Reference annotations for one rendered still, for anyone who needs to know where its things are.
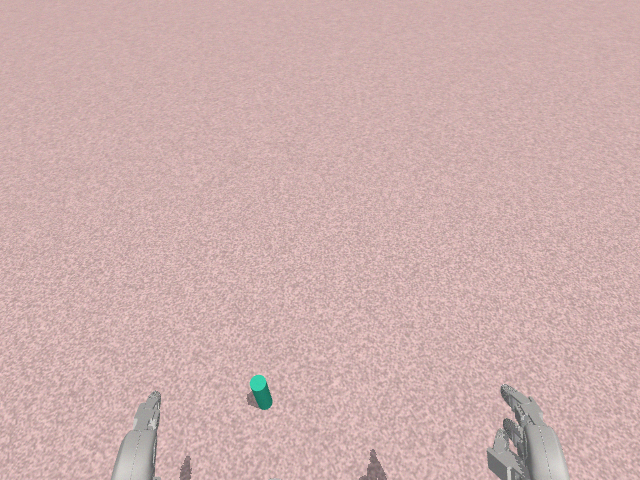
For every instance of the can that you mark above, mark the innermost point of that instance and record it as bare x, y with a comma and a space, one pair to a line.
261, 392

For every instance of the left robot hand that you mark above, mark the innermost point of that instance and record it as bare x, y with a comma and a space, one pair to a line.
137, 453

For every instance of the right robot hand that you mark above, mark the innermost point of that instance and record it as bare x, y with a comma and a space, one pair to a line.
540, 455

